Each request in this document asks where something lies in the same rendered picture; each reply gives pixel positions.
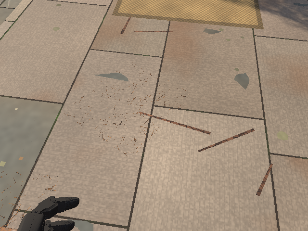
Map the robot left hand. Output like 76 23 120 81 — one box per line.
17 195 80 231

